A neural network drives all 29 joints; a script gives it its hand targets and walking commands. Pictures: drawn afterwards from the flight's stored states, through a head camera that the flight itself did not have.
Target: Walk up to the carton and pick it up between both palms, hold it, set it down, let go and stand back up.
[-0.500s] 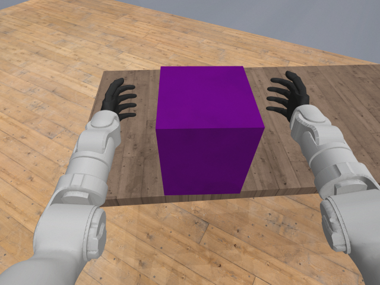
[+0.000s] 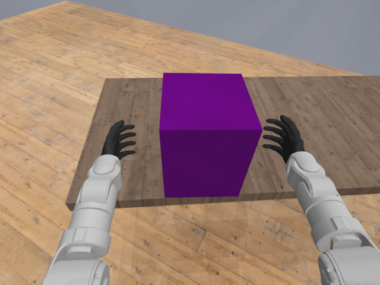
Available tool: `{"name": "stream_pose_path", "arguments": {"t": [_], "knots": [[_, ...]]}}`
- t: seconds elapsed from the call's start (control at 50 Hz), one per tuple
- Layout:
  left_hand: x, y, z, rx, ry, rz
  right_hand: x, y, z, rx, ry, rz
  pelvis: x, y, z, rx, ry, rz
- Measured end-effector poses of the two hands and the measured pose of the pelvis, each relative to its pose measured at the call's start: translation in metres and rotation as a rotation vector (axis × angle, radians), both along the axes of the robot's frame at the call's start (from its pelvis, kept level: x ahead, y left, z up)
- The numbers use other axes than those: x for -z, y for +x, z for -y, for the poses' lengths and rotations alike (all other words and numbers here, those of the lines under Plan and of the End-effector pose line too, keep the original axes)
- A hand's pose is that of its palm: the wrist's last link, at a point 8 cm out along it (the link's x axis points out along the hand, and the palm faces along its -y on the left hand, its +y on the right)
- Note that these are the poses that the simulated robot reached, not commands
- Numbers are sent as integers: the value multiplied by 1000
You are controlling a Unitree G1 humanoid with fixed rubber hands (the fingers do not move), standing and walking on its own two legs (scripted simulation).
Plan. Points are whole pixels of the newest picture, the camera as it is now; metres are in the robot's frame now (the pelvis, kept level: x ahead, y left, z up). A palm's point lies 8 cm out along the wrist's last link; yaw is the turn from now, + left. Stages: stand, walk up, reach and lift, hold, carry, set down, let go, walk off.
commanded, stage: set down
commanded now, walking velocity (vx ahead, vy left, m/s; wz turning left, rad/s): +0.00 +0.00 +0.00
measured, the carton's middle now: (202, 136) +0.48 +0.02 +0.05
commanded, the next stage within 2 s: none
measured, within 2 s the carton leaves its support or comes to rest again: neither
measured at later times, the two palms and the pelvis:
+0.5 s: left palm (113, 198) +0.30 +0.21 +0.02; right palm (293, 203) +0.31 -0.19 +0.02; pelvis +0.01 +0.01 +0.00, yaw +0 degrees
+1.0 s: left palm (111, 224) +0.25 +0.21 -0.02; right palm (302, 236) +0.26 -0.21 -0.01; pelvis +0.02 +0.01 +0.00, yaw -1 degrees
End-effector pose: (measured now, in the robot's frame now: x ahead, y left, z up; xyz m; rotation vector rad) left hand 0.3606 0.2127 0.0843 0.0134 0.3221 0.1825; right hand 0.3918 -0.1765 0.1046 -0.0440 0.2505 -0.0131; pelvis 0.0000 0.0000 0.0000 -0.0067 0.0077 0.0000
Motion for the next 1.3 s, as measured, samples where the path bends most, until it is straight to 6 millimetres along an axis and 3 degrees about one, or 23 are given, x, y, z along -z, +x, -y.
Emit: {"name": "stream_pose_path", "arguments": {"t": [0.28,0.54,0.76,1.14,1.3], "knots": [[32,-36,0,1,18,27,45,-42,9,-6,5,12,-1,5,-4,2,2,12],[75,-69,8,8,6,14,91,-83,15,8,-18,-52,0,16,-9,4,2,25],[97,-89,15,32,16,-65,106,-102,22,10,-44,-85,0,22,-11,12,-1,30],[113,-117,2,44,36,-200,129,-158,37,74,-74,-215,-1,21,-7,28,4,57],[124,-128,1,57,36,-265,137,-170,36,69,-86,-261,-1,19,-8,28,6,62]]}}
